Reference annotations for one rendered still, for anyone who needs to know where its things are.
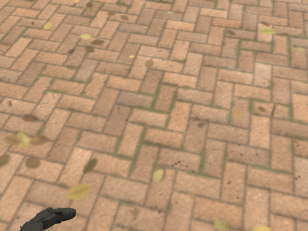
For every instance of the robot left hand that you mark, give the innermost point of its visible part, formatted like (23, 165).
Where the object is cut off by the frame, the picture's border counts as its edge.
(47, 218)

